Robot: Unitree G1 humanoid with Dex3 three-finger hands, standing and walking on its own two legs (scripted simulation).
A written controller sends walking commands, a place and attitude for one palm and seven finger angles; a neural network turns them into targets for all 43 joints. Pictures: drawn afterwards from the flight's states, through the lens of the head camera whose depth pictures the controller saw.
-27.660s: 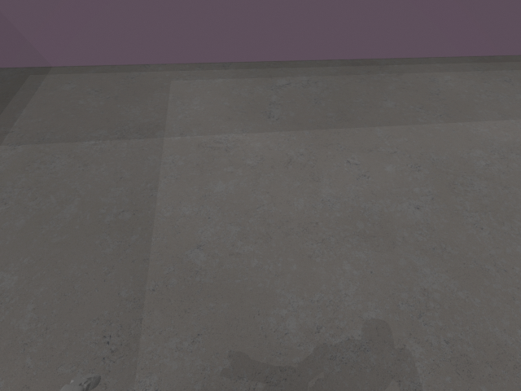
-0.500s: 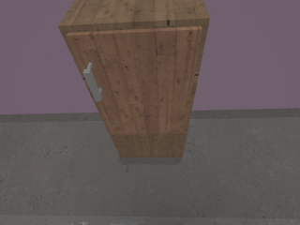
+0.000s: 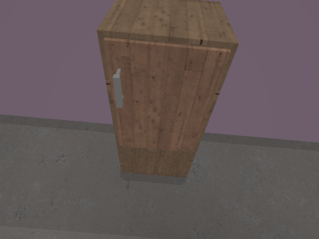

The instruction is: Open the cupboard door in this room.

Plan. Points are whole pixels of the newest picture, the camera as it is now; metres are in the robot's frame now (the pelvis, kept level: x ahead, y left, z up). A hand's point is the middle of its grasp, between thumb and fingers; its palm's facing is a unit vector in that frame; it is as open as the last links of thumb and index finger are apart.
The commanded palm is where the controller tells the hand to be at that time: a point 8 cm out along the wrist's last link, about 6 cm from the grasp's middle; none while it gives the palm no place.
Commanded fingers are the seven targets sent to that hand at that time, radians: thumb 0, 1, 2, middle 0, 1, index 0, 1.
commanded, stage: look again from close up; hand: left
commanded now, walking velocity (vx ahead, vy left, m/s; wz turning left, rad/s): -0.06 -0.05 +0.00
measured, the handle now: (119, 88) +0.61 +0.19 +0.01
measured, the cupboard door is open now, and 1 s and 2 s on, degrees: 0 0 0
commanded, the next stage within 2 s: shuffle to correct the standing spot in 0.58 s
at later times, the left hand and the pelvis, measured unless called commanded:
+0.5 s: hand out of the picture +0.05 +0.15 -0.18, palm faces +0.03 -0.97 -0.25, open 7.3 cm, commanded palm none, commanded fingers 0.00 0.90 0.90 -0.20 -0.30 -0.20 -0.30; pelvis +0.01 -0.03 -0.02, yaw +0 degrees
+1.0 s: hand out of the picture -0.01 +0.15 -0.19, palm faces +0.05 -0.98 -0.19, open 7.4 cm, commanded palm none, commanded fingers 0.00 0.90 0.90 -0.20 -0.30 -0.20 -0.30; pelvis +0.02 -0.02 -0.02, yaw -1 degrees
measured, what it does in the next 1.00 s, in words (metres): steps on the spot: right foot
